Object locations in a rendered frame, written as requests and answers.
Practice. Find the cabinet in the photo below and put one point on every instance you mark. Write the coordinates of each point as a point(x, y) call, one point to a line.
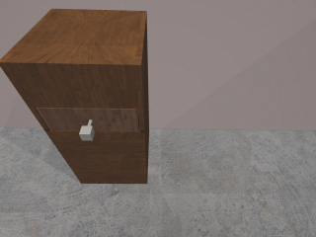
point(88, 59)

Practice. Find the drawer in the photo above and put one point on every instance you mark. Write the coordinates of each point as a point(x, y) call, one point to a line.
point(104, 119)

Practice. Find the handle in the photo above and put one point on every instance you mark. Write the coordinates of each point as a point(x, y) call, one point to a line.
point(87, 132)

